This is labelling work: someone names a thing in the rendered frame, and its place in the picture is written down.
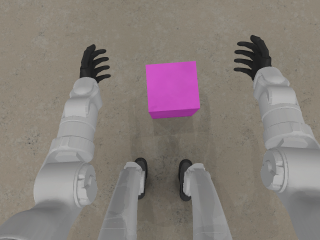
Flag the robot right hand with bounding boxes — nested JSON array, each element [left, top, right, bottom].
[[233, 35, 272, 81]]

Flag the robot left upper arm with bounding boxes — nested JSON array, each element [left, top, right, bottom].
[[0, 161, 98, 240]]

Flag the robot right upper arm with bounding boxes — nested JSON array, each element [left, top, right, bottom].
[[260, 146, 320, 240]]

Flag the carton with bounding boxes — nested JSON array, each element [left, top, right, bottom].
[[145, 61, 200, 119]]

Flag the left robot forearm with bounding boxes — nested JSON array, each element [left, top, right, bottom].
[[33, 77, 103, 202]]

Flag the right robot thigh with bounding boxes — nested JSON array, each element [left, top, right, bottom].
[[184, 168, 233, 240]]

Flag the robot left hand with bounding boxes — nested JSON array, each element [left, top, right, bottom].
[[79, 44, 111, 84]]

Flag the right robot foot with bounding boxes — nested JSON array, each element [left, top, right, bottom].
[[178, 159, 193, 202]]

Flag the right robot forearm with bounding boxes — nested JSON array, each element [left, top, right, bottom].
[[253, 66, 320, 150]]

